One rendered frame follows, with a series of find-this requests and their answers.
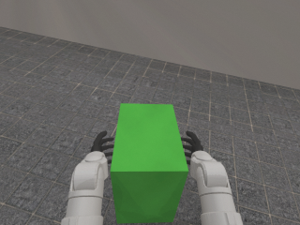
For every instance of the robot left forearm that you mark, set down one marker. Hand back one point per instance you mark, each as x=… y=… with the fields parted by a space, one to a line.
x=86 y=191

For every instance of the robot right forearm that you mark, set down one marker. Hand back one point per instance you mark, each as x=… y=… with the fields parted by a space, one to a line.
x=214 y=190

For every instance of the carton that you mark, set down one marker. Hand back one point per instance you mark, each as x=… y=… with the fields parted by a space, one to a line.
x=149 y=167

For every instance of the left robot hand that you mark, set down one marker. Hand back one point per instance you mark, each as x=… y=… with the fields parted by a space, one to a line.
x=97 y=145

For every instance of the right robot hand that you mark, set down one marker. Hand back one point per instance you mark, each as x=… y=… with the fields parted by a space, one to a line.
x=195 y=145

